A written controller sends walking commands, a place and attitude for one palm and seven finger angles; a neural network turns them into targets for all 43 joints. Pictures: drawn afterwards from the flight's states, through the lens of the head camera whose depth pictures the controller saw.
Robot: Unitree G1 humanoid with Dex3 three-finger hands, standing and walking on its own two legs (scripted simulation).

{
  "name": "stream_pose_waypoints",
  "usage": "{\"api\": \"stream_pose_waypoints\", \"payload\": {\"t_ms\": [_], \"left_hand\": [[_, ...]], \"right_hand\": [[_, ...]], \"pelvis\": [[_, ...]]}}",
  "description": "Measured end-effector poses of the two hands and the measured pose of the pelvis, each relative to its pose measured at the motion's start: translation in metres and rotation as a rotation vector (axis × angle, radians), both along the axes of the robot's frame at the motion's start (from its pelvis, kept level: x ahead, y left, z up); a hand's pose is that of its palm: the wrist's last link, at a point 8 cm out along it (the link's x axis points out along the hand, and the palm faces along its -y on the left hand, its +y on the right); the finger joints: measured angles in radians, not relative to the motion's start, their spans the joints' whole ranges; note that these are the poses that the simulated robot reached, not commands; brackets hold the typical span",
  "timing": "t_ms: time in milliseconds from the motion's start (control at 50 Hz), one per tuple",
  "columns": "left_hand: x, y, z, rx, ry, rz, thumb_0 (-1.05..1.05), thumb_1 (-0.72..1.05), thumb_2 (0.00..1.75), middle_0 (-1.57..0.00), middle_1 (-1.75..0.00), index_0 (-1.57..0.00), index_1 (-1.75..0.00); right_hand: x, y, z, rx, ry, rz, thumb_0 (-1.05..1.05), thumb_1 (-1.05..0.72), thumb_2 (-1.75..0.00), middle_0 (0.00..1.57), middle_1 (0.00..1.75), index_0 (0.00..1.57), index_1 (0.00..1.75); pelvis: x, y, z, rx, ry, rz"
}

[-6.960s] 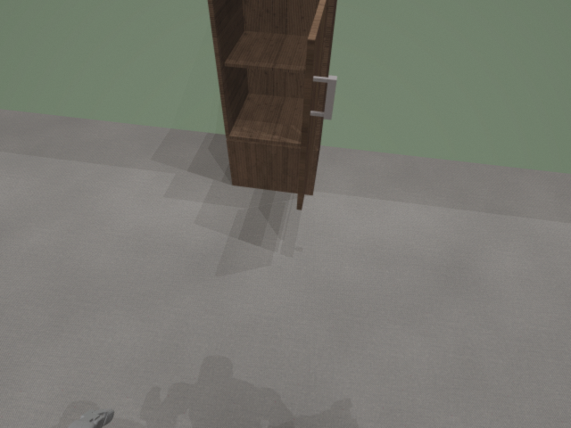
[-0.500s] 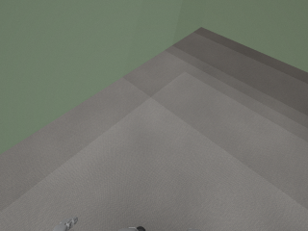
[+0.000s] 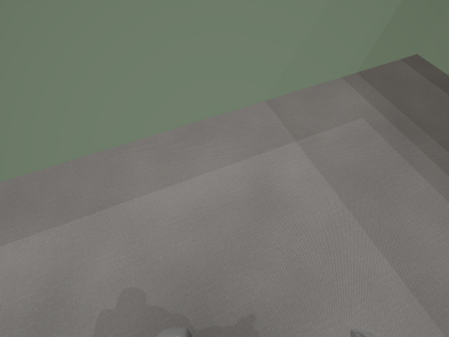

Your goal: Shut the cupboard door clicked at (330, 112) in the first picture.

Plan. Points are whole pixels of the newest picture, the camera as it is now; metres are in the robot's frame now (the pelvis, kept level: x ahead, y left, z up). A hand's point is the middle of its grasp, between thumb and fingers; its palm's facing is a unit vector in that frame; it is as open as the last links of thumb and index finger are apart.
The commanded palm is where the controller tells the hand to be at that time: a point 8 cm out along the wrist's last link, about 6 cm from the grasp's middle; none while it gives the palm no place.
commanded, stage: walk to a spot facing it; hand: left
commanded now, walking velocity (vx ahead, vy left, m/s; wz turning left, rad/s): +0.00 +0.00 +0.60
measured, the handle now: out of the picture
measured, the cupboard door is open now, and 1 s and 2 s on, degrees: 89 89 89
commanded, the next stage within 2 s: none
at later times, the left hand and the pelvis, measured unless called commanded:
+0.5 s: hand out of the picture +0.07 +0.20 -0.13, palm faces +0.30 -0.90 -0.31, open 7.4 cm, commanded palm none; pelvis +0.02 -0.03 +0.00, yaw +19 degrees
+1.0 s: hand out of the picture -0.05 +0.24 -0.16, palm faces +0.60 -0.76 -0.23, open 7.4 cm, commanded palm none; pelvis +0.04 +0.03 +0.00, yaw +36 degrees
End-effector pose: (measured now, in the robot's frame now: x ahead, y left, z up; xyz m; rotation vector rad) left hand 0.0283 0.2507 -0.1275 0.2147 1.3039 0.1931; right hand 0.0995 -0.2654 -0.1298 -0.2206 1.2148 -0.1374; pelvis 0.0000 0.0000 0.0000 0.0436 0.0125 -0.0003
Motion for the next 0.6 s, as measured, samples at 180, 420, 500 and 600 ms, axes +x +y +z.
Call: {"api": "stream_pose_waypoints", "payload": {"t_ms": [180, 420, 500, 600], "left_hand": [[-0.013, 0.041, -0.007, 0.022, 0.000, 0.137, 0.01, 0.91, 0.89, -0.20, -0.30, -0.20, -0.30], [0.031, 0.005, 0.021, 0.081, -0.221, 0.171, 0.00, 0.91, 0.89, -0.20, -0.30, -0.20, -0.30], [0.016, -0.012, 0.029, 0.081, -0.218, 0.226, 0.00, 0.90, 0.89, -0.20, -0.30, -0.21, -0.30], [-0.011, -0.026, 0.027, 0.059, -0.165, 0.299, 0.00, 0.90, 0.89, -0.21, -0.30, -0.21, -0.30]], "right_hand": [[0.052, 0.033, 0.016, -0.034, -0.104, 0.144, 0.00, -0.90, -0.90, 0.20, 0.29, 0.20, 0.30], [0.071, 0.014, -0.016, 0.041, -0.041, 0.214, 0.01, -0.90, -0.90, 0.21, 0.30, 0.20, 0.30], [0.078, 0.009, -0.015, 0.044, 0.000, 0.255, 0.01, -0.90, -0.90, 0.20, 0.29, 0.20, 0.30], [0.087, 0.012, -0.007, 0.044, 0.035, 0.314, 0.01, -0.91, -0.90, 0.20, 0.29, 0.20, 0.30]], "pelvis": [[0.004, 0.013, -0.001, -0.032, -0.008, 0.105], [0.018, -0.022, -0.008, -0.027, -0.011, 0.265], [0.022, -0.029, 0.000, -0.006, -0.020, 0.323], [0.026, -0.032, 0.007, 0.006, -0.022, 0.391]]}}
